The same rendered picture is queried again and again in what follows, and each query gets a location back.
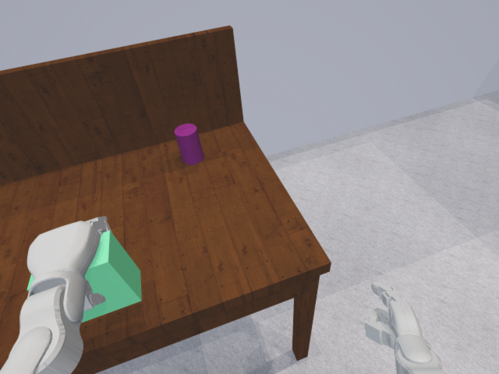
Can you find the left robot forearm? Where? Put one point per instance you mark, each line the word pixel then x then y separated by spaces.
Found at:
pixel 49 339

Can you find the left robot hand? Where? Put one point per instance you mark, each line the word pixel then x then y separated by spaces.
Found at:
pixel 69 248

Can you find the sponge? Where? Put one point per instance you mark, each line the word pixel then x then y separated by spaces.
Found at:
pixel 113 274

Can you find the table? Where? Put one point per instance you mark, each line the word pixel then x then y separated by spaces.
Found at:
pixel 93 135

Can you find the right robot hand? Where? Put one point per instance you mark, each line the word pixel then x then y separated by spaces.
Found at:
pixel 384 327

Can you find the right robot forearm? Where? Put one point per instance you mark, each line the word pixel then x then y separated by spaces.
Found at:
pixel 414 355

